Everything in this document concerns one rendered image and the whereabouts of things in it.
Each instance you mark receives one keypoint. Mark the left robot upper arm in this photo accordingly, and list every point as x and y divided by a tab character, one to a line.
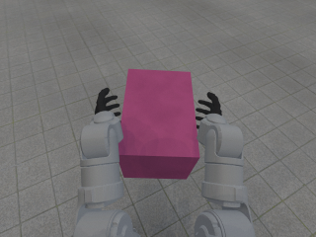
104	223

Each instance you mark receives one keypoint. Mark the left robot hand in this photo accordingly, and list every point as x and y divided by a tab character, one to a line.
103	100

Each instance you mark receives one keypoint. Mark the carton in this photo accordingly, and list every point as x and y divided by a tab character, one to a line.
159	126

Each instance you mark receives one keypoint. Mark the right robot upper arm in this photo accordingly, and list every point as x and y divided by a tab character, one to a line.
223	223

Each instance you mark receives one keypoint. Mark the robot right forearm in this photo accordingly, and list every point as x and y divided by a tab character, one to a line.
224	160

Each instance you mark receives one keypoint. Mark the robot left forearm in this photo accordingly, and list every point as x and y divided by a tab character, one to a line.
99	158

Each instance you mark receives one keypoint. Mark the right robot hand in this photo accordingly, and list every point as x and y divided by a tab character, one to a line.
214	106

